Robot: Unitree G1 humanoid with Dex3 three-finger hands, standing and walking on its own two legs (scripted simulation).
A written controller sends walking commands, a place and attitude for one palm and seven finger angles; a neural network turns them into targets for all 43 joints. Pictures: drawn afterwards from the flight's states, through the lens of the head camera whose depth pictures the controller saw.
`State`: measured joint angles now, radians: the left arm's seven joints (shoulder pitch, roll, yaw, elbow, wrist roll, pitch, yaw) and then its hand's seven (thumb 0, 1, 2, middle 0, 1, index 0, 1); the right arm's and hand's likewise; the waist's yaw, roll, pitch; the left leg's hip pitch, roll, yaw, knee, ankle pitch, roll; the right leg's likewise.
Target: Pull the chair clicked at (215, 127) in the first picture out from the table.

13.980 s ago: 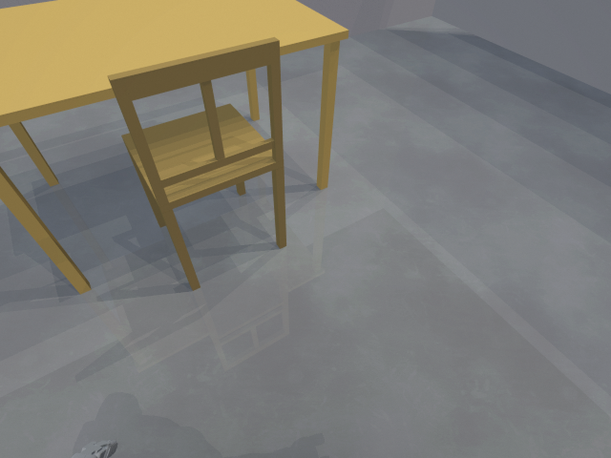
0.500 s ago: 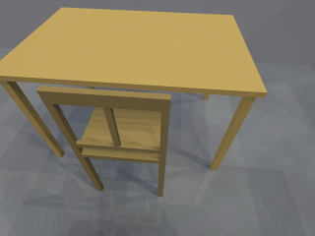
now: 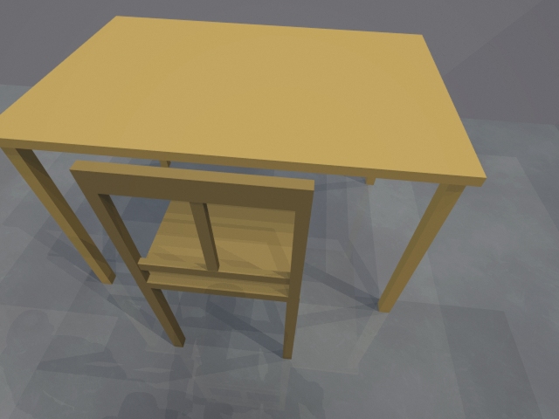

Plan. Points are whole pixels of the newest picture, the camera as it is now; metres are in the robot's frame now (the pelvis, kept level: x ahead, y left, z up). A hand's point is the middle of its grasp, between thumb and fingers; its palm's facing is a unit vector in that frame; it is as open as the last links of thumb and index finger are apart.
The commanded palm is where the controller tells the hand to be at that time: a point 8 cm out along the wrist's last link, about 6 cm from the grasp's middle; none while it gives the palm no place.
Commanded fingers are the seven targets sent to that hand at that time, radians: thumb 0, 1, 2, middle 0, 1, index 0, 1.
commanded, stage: come to a stop and stand still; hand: left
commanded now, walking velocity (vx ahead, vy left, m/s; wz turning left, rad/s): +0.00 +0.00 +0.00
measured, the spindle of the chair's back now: (206, 237) +0.47 +0.19 -0.10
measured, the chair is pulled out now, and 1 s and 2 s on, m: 0.00 0.00 0.00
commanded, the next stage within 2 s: look again from close up in 0.14 s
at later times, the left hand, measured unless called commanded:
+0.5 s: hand out of the picture -0.01 +0.21 -0.19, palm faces +0.01 -0.98 -0.21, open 7.4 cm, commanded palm none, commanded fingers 0.00 0.90 0.90 -0.20 -0.30 -0.20 -0.30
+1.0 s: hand out of the picture -0.07 +0.23 -0.18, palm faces -0.01 -0.98 -0.20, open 7.4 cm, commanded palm none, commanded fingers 0.00 0.90 0.90 -0.20 -0.30 -0.20 -0.30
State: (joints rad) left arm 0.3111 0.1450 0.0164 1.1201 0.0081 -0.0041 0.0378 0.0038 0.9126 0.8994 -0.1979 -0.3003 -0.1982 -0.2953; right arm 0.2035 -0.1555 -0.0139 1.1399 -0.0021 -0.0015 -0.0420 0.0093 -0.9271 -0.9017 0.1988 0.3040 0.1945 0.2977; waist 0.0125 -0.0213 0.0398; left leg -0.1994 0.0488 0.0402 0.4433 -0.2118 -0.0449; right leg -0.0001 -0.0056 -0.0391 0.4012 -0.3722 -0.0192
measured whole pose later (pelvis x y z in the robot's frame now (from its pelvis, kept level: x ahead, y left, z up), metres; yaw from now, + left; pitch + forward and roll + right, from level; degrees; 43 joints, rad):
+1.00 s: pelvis -0.03 +0.05 +0.00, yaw -2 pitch -1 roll +0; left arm 0.37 0.18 -0.01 1.10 0.02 -0.01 0.03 0.01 0.91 0.90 -0.20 -0.30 -0.20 -0.30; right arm 0.24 -0.17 0.00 1.10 0.00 -0.01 -0.01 0.01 -0.92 -0.90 0.20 0.30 0.20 0.30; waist 0.01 -0.02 0.04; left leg -0.29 -0.01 0.08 0.47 -0.18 0.03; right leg -0.11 -0.05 0.00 0.47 -0.34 0.04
